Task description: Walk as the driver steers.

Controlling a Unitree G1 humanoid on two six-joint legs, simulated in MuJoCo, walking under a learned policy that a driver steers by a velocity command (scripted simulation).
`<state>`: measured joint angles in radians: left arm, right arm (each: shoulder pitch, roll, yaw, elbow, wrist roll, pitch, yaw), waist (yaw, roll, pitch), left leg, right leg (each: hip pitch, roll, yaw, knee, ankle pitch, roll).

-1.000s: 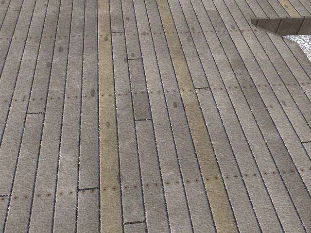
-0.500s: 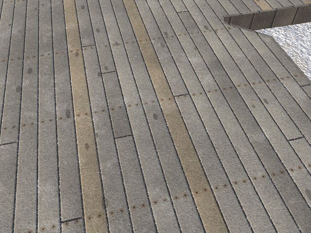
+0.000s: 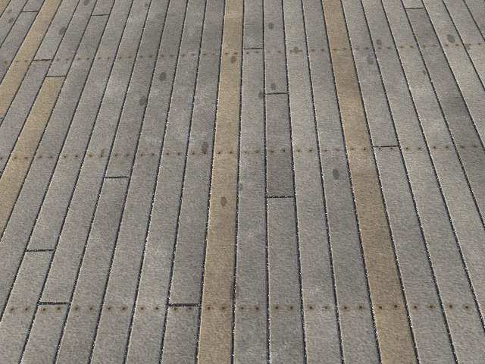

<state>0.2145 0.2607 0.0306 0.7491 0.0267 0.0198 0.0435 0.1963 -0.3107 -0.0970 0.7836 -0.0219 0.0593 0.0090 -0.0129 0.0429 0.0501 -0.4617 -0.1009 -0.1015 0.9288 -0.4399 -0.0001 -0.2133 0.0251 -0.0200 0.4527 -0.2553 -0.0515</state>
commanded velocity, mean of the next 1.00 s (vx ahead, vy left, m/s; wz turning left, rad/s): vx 0.31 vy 0.00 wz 0.21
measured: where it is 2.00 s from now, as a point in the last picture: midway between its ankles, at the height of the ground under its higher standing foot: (209, 362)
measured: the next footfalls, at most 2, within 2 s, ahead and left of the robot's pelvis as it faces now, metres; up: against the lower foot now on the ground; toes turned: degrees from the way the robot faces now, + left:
left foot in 0.38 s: +0.03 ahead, +0.12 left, +0.00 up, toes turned +16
right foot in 0.84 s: +0.42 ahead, +0.07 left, +0.00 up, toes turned +11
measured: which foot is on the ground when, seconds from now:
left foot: up 0.00-0.36, down 0.38-0.86, up 0.88-1.00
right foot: down 0.00-0.38, up 0.40-0.82, down 0.84-1.00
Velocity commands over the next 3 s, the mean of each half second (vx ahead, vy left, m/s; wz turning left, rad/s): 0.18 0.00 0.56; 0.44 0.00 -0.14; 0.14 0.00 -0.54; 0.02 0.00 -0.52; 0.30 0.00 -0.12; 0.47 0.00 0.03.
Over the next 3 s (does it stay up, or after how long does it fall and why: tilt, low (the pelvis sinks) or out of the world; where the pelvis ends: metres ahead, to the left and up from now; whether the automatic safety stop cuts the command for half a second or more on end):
stays up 0.77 -0.05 0.00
